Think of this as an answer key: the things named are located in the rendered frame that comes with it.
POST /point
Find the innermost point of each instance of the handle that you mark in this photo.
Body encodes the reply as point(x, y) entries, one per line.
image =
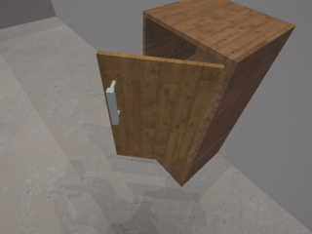
point(112, 104)

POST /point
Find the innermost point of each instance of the cupboard door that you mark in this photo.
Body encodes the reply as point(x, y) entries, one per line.
point(162, 101)

